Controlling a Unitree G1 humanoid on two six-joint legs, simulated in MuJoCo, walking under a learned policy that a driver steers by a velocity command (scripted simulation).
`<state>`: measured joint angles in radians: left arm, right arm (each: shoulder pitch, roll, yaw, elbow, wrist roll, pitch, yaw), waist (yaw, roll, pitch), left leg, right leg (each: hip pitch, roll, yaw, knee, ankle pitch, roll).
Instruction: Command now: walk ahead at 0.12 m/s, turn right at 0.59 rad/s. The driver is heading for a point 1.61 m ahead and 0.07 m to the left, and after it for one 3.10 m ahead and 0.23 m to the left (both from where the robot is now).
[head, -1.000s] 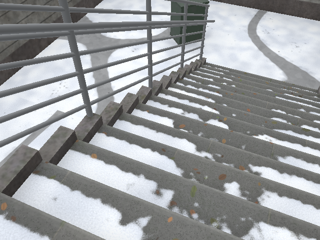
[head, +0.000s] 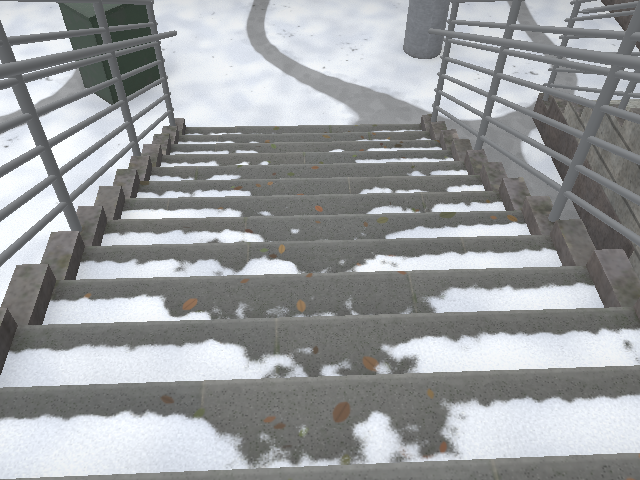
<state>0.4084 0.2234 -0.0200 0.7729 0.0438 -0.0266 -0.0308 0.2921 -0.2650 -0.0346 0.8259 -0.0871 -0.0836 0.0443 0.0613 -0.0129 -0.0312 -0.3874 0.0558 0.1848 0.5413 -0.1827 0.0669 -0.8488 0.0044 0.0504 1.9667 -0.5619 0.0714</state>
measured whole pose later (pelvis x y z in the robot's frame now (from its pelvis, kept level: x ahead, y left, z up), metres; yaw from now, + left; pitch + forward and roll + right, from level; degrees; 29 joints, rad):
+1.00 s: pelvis +0.06 +0.03 +0.00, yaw +10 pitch +4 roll +1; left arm 0.41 0.17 0.06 0.88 0.10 -0.09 0.05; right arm 0.26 -0.20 -0.06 0.74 -0.06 -0.09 0.02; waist 0.08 -0.01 -0.06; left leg -0.37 0.00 0.09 0.56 -0.30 0.04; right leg -0.36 -0.24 -0.16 0.74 -0.50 0.03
